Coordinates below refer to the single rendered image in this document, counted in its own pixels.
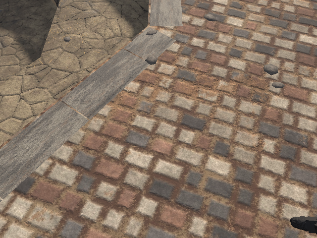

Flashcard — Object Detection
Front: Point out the right robot hand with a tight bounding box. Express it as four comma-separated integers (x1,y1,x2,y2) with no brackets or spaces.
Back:
290,216,317,234

